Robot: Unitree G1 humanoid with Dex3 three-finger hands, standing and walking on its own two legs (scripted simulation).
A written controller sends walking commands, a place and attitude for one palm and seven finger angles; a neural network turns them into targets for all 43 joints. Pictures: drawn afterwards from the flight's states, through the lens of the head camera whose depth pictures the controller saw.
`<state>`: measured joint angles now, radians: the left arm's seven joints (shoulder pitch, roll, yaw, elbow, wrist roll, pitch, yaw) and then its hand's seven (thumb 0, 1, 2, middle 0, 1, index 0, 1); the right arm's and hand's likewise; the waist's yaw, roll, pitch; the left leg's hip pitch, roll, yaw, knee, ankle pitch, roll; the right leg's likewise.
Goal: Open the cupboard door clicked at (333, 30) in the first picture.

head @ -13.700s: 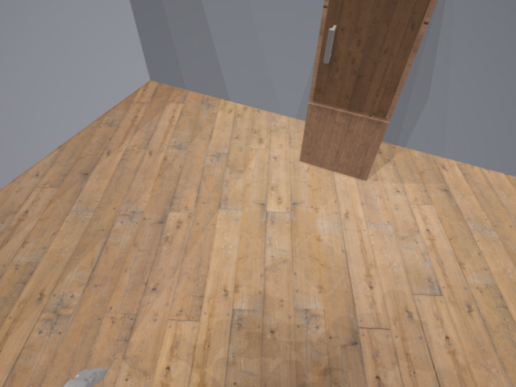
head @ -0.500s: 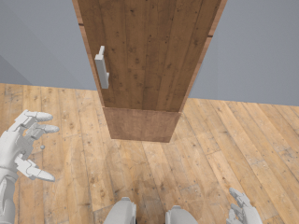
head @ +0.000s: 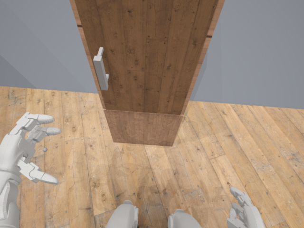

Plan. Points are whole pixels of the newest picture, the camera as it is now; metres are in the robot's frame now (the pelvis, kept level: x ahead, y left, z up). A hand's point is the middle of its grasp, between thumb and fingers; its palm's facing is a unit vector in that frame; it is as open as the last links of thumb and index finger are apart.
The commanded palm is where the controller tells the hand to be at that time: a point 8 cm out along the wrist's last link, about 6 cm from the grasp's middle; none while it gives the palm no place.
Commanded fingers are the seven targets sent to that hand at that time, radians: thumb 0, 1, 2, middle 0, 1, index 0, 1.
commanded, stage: move the hooked fingers beside the handle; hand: left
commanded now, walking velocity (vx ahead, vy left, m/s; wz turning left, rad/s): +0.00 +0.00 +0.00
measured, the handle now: (102, 69) +0.58 +0.20 +0.02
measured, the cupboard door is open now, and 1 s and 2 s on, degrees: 0 0 0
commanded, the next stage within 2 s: none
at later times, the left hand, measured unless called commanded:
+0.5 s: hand (58, 119) +0.37 +0.27 +0.04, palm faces +0.01 -1.00 -0.04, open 14.0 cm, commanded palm +0.35 +0.32 +0.04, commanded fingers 0.00 -0.50 0.30 -0.30 -1.20 -0.30 -1.20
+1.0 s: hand (72, 100) +0.43 +0.25 +0.04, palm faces -0.01 -1.00 -0.03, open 14.0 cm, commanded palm +0.42 +0.30 +0.03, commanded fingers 0.00 -0.50 0.30 -0.30 -1.20 -0.30 -1.20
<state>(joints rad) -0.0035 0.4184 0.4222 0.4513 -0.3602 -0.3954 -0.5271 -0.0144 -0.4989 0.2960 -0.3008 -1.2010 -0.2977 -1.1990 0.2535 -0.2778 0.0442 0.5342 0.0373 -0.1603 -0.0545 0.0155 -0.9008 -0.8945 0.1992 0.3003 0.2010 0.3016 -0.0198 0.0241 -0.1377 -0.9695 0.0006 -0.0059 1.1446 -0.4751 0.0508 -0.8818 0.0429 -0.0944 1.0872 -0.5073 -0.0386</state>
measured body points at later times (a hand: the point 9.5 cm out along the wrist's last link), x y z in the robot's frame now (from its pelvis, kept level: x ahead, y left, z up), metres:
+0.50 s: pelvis +0.01 +0.00 -0.01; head +0.12 +0.02 +0.43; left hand +0.36 +0.32 +0.04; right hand +0.12 -0.27 -0.10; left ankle +0.04 +0.08 -0.65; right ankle +0.01 -0.10 -0.65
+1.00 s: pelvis +0.00 +0.01 -0.01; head +0.12 +0.03 +0.42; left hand +0.43 +0.31 +0.04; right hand +0.07 -0.27 -0.11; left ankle +0.04 +0.08 -0.65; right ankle +0.01 -0.10 -0.65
